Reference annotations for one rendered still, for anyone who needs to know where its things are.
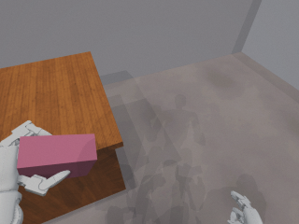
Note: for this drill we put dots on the robot left forearm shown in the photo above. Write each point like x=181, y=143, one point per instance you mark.
x=10, y=211

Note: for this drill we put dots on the table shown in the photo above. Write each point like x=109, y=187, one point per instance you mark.
x=63, y=96

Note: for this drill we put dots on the sponge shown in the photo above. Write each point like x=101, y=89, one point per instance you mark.
x=48, y=155

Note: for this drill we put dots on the robot left hand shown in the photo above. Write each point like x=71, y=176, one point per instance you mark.
x=9, y=153

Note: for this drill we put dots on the robot right hand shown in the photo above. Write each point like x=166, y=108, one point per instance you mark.
x=249, y=214

